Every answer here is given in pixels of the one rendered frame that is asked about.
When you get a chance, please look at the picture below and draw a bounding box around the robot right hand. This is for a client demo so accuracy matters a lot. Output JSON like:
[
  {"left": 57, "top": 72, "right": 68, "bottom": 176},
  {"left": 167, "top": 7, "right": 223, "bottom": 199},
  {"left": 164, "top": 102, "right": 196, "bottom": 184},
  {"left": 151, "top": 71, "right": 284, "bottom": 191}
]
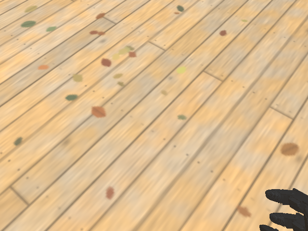
[{"left": 259, "top": 188, "right": 308, "bottom": 231}]

